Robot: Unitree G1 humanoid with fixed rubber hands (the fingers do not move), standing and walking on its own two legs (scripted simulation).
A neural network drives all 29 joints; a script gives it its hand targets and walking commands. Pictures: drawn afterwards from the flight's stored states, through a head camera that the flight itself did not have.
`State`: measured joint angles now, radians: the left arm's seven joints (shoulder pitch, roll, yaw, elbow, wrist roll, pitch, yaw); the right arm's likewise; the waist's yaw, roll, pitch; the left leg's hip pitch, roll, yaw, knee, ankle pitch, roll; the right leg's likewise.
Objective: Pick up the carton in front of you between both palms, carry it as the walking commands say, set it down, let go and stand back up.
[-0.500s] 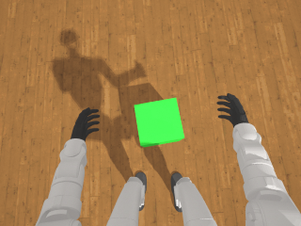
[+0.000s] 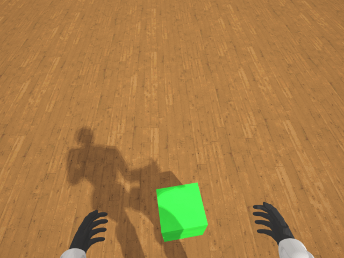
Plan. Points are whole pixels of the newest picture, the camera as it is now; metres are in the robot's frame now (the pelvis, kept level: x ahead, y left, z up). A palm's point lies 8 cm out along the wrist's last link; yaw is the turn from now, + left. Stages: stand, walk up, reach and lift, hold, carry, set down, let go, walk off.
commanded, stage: let go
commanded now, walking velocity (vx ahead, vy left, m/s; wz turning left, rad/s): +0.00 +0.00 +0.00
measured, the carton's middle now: (180, 213) +0.38 -0.01 -0.65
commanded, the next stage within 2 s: stand in 0.42 s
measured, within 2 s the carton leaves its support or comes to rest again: neither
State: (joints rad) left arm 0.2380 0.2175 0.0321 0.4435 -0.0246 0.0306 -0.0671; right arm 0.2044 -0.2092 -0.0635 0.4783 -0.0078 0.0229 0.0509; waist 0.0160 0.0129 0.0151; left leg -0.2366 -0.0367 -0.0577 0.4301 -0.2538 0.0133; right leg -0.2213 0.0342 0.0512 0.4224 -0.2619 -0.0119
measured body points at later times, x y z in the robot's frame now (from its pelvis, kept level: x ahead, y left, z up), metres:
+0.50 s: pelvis -0.01 +0.00 -0.01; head -0.01 +0.00 +0.44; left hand +0.16 +0.25 -0.08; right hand +0.15 -0.25 -0.09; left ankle -0.02 +0.11 -0.74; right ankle -0.03 -0.11 -0.74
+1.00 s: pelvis +0.00 +0.01 +0.00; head +0.00 +0.02 +0.45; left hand +0.14 +0.30 -0.11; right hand +0.13 -0.29 -0.10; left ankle -0.02 +0.11 -0.74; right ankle -0.03 -0.11 -0.74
